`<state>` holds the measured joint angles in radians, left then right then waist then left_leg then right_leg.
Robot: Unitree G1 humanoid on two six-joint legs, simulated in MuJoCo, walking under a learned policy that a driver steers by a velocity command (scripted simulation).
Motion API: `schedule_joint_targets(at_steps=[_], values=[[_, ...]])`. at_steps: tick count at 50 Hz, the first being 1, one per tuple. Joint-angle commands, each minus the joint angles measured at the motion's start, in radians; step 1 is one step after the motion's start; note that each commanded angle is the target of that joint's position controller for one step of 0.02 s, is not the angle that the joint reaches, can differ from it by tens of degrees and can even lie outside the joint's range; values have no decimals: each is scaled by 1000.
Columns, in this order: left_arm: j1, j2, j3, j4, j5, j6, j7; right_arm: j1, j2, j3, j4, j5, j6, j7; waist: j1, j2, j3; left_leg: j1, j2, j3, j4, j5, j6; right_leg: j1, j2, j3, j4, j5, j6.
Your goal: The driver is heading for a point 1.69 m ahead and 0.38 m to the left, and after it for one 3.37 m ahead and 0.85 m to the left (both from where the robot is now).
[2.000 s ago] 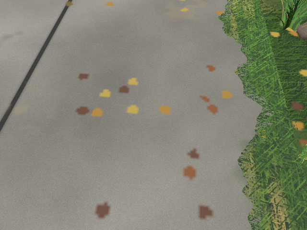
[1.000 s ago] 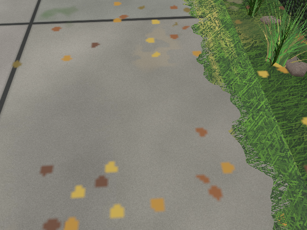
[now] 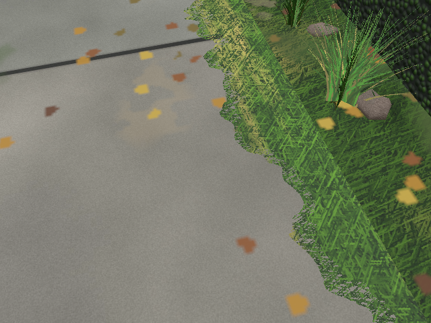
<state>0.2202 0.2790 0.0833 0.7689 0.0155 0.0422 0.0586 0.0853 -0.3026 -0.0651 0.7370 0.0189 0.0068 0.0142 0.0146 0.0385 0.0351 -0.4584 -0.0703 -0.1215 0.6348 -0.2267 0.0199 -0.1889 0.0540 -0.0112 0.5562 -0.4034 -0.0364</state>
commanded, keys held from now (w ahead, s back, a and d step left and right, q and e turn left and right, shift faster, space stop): q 0.38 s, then w+q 0.04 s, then w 0.58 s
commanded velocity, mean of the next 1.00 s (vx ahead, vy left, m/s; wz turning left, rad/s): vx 0.20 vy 0.00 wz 0.34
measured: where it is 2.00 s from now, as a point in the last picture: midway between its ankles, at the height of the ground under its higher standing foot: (130, 245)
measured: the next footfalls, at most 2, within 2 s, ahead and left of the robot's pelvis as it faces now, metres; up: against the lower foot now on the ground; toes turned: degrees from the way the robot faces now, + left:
left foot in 0.24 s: +0.08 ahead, +0.15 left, +0.00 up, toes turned +10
right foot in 0.70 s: +0.13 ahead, -0.07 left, +0.00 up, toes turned +21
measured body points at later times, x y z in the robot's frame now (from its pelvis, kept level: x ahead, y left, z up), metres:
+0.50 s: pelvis +0.02 +0.05 +0.01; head +0.05 +0.08 +0.46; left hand +0.10 +0.37 -0.09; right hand +0.23 -0.18 -0.07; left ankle +0.04 +0.14 -0.73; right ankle +0.08 -0.10 -0.67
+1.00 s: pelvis +0.15 +0.08 +0.02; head +0.18 +0.07 +0.47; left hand +0.03 +0.33 -0.10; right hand +0.43 -0.07 -0.07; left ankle +0.22 +0.27 -0.68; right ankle +0.10 -0.08 -0.73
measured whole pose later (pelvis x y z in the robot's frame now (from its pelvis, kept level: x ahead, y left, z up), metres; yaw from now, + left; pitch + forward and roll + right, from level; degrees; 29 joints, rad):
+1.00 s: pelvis +0.15 +0.08 +0.02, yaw +21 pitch +2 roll +0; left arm 0.46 0.26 0.05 0.81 -0.01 -0.07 0.01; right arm 0.13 -0.29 -0.05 0.66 0.02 -0.06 0.04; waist 0.09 0.04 0.00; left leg -0.61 0.05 -0.02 0.67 -0.08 -0.02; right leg 0.00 -0.02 0.00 0.26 -0.30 0.00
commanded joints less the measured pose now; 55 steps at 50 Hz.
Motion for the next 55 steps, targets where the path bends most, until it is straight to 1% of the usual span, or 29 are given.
schedule_joint_targets(at_steps=[1, 3, 6, 8, 9, 11, 12, 13, 14, 15, 16, 17, 20, 22, 24, 30, 33, 34, 35, 36, 37, 38, 39, 42, 47, 51, 53, 54, 55], values=[[-16, 144, 38, -84, 2, -21, 19, -47, -104, -33, -99, -13, -3, 11, 8, -186, -75, -190, 56, 55, 293, -312, -12, 152, -452, 333, -142, 813, -229], [-55, 151, 38, -101, -10, -32, 19, -50, -99, -39, -107, -1, 10, 15, -6, -92, -24, -252, 101, 57, 353, -311, -41, 167, -431, 267, -135, 841, -210], [-29, 191, 51, -85, -21, -20, 10, -82, -53, -19, -131, 8, 16, 29, 32, -144, -24, -179, 95, 144, 245, -185, -62, 181, -340, 114, -115, 906, -153], [-27, 196, 52, -87, -24, -11, 4, -63, -64, -25, -142, 13, 18, 40, 30, -170, -53, -51, 65, 202, 144, -152, -50, 149, -309, 39, -84, 918, -130], [-27, 199, 51, -88, -29, -13, 2, -37, -78, -33, -141, 11, 21, 39, 20, -178, -74, 12, 43, 226, 86, -123, -39, 142, -301, 13, -46, 937, -118], [-38, 182, 44, -86, -45, -31, -5, 97, -113, -59, -111, 2, 24, 26, -53, -155, -136, 241, -8, 244, -116, 64, 12, 63, -255, -67, 147, 939, -59], [-9, 162, 39, -86, -28, -50, -14, 169, -174, -79, -112, 3, 25, 6, -83, -51, -185, 462, 74, 68, -178, 404, 75, -128, -202, -96, 339, 642, 22], [-15, 63, 6, -146, 29, -62, -25, 176, -315, -96, -142, -25, 18, -7, -38, 241, -243, 629, 417, -439, -195, 876, 305, -452, -23, -73, 668, -287, 104], [-53, 119, 16, -133, 4, -63, -31, 203, -250, -75, -144, -44, 1, 5, -103, 97, -359, 572, 473, -505, -238, 748, 405, -431, -31, 128, 786, -336, 106], [-74, 142, 22, -137, -27, -56, -31, 128, -219, -64, -149, -36, -13, 9, -68, 43, -237, 473, 430, -404, -252, 607, 365, -463, -59, 125, 787, -266, 99], [-77, 144, 25, -127, -20, -50, -21, 81, -186, -58, -145, -13, -16, 3, -42, -2, -150, 386, 351, -314, -272, 440, 292, -465, -81, 113, 714, -183, 94], [-79, 150, 30, -119, -5, -43, -7, 43, -170, -53, -149, -2, -11, -7, -26, -14, -113, 323, 305, -277, -291, 309, 242, -450, -94, 110, 646, -109, 96], [-38, 127, 29, -115, -1, -39, -11, 27, -167, -51, -159, -13, 1, -26, 7, 47, -131, 212, 226, -231, -338, 122, 214, -333, -66, 92, 522, 11, 106], [-49, 108, 20, -121, -10, -46, -19, 44, -158, -49, -159, -5, 1, -36, -8, 88, -135, 216, 208, -254, -387, -175, 213, -332, -63, 80, 398, 54, 110], [-70, 103, 13, -127, -12, -58, -29, 56, -156, -47, -157, -8, -3, -41, -24, 123, -123, 200, 213, -276, -407, -282, 209, -304, -67, 70, 307, 69, 111], [-89, 97, 3, -138, -27, -109, -54, 130, -162, -37, -125, -11, -13, -25, -57, 119, -71, 160, 239, -336, -396, -384, 203, -190, -58, 31, 91, 40, 65], [0, 83, 3, -104, -29, -132, -60, 107, -139, -22, -126, -5, -9, -18, 7, 87, -44, 60, 191, -317, -349, -426, 165, 0, -48, 3, -108, 139, 10], [56, 93, 6, -90, -25, -137, -57, 96, -107, -11, -132, -7, -12, -17, 32, 61, -52, 3, 157, -287, -285, -414, 132, 90, -91, 44, -142, 121, -9], [162, 137, 13, -72, -13, -141, -49, 64, -46, 8, -150, -9, -20, -16, 65, -58, -64, -115, 80, -179, -53, -372, 73, 193, -245, 228, -230, -9, -58], [208, 239, 37, -51, 6, -138, -55, 63, -25, 11, -186, 3, -40, -14, 43, -263, -27, -324, -33, 19, 184, -314, 30, 240, -401, 568, -363, -292, -176], [189, 220, 39, -54, 5, -141, -57, 29, -104, -11, -190, 11, -59, -17, 51, -233, 55, -422, 34, -8, 332, -301, 22, 178, -466, 687, -405, -396, -239], [151, 173, 24, -64, -9, -142, -52, 51, -129, -21, -174, 13, -68, -11, 25, -193, 75, -452, 65, -21, 389, -218, 19, 183, -428, 617, -399, -355, -219], [133, 150, 15, -70, -16, -142, -50, 69, -119, -21, -155, 3, -70, -6, 13, -178, 57, -453, 84, 3, 407, -161, 11, 201, -380, 532, -395, -280, -187], [146, 134, 5, -63, -16, -138, -46, 21, -70, -12, -155, -12, -80, 6, 32, -152, 41, -402, 118, 63, 356, 21, -19, 179, -302, 340, -418, -3, -149], [189, 152, 5, -34, -26, -124, -46, -90, -4, 13, -177, -4, -87, 22, 74, -170, 41, -200, 105, 135, 68, 166, -49, 89, -246, 150, -421, 246, -136], [232, 185, 12, -5, -41, -114, -52, -139, -29, 9, -192, 9, -94, 39, 83, -177, 63, -109, 92, 144, -64, 160, -20, 114, -294, 153, -397, 287, -134], [225, 200, 18, 4, -45, -105, -50, -108, -57, -1, -189, 11, -97, 42, 47, -186, 54, -49, 83, 145, -106, 124, 14, 157, -323, 157, -358, 403, -119], [208, 209, 20, 5, -46, -100, -48, -47, -79, -12, -175, 6, -98, 38, 1, -184, 17, 50, 61, 163, -135, 120, 37, 163, -312, 130, -282, 577, -102], [208, 196, 15, 7, -45, -97, -46, 80, -116, -34, -135, 2, -95, 29, -64, -158, -69, 233, 37, 182, -158, 123, 67, 141, -268, 77, -123, 748, -78]])
Velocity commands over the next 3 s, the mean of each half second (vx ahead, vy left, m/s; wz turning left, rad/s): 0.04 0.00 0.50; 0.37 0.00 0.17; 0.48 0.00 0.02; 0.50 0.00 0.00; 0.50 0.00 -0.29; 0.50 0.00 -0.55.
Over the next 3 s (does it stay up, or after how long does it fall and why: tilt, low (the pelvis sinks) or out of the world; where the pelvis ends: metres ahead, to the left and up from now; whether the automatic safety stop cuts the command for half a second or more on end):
stays up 1.17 0.41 0.02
